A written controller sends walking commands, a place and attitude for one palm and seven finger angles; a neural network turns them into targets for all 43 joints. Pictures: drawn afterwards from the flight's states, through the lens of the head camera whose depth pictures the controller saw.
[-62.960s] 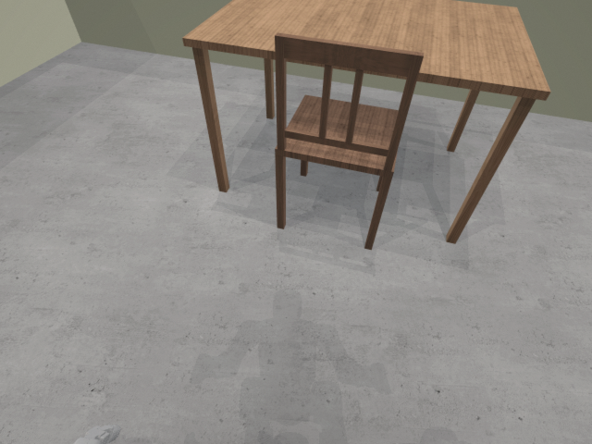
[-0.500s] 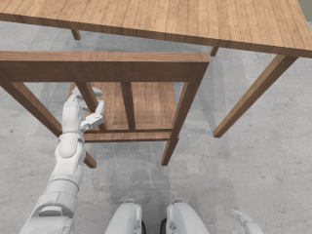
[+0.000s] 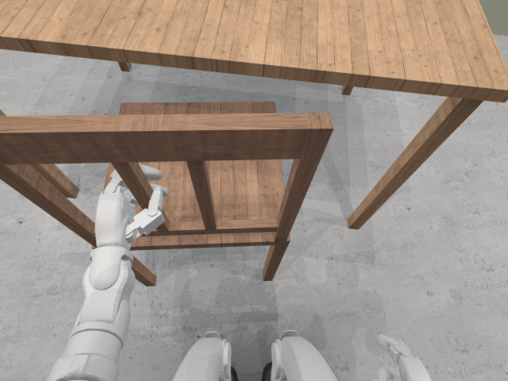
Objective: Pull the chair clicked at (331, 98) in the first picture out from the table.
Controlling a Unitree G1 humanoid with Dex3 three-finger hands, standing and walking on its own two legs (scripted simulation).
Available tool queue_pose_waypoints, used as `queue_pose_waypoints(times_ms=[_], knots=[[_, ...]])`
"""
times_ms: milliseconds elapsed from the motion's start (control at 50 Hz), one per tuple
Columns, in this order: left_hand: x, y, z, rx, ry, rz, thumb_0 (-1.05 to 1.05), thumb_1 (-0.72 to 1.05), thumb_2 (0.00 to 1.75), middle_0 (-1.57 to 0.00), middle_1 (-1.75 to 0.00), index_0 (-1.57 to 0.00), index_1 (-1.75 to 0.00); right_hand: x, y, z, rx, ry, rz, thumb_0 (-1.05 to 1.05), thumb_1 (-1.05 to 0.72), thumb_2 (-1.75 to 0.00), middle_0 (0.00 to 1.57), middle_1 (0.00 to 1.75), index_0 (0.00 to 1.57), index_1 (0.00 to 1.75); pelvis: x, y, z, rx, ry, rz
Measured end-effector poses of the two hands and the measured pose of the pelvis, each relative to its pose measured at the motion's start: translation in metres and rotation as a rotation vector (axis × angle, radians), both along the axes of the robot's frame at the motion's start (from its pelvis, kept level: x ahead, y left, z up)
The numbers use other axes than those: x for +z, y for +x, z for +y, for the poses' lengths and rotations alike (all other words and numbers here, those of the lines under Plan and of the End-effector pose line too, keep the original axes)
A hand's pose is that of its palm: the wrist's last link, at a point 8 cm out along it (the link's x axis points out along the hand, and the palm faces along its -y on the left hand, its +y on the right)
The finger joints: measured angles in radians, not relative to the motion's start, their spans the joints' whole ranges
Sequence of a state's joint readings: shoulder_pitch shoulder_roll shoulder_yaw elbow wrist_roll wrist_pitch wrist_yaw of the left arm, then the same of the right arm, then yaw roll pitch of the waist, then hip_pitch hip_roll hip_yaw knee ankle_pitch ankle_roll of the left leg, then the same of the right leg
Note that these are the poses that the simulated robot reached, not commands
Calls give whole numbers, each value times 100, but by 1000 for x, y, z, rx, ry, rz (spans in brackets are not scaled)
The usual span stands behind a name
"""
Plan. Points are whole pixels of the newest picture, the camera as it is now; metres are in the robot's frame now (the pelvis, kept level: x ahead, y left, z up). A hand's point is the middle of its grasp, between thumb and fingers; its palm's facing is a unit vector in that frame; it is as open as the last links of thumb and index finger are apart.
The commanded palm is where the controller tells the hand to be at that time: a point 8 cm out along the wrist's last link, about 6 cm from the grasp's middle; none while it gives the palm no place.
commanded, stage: hook a spindle and tug to test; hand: left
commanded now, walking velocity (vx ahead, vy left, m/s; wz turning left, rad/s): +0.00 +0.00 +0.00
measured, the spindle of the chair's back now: (147, 198) +0.40 +0.18 -0.01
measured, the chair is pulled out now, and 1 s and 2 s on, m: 0.12 0.20 0.40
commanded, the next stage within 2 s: step backward, pulling the chair out in 0.12 s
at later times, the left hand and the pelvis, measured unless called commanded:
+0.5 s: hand (153, 217) +0.35 +0.15 +0.02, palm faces +0.05 -0.99 -0.12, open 5.4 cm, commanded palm +0.33 +0.20 +0.02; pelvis +0.02 +0.02 +0.08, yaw +0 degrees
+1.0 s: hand (171, 253) +0.30 +0.12 +0.03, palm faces +0.10 -0.98 -0.16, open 5.4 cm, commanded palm +0.27 +0.17 +0.02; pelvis -0.03 -0.04 +0.10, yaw -3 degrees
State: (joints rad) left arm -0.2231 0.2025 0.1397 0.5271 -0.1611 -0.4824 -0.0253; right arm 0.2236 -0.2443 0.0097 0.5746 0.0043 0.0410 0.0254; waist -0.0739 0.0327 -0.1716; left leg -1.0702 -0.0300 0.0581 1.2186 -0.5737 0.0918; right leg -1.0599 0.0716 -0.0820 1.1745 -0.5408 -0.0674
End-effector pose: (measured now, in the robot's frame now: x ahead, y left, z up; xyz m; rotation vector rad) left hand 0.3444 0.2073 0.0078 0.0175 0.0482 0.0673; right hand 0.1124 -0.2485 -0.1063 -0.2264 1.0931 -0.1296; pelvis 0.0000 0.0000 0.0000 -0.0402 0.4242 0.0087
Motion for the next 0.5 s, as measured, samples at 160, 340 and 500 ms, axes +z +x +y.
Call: queue_pose_waypoints(times_ms=[160,340,500], knots=[[0,-10,1,-4,-2,0,2,72,79,-40,-140,-42,-145,-1,18,4,26,5,-32,0,-91,-89,20,30,20,30,-2,2,1,7,-2,0],[20,-14,0,20,93,203,5,72,80,-38,-130,-41,-145,31,19,20,-49,19,-23,0,-91,-89,20,30,20,30,33,4,5,18,20,-125],[32,-15,-3,13,77,400,8,71,78,-33,-114,-47,-145,81,-1,20,-106,-50,31,0,-90,-89,21,30,20,30,81,16,16,5,12,-202]])
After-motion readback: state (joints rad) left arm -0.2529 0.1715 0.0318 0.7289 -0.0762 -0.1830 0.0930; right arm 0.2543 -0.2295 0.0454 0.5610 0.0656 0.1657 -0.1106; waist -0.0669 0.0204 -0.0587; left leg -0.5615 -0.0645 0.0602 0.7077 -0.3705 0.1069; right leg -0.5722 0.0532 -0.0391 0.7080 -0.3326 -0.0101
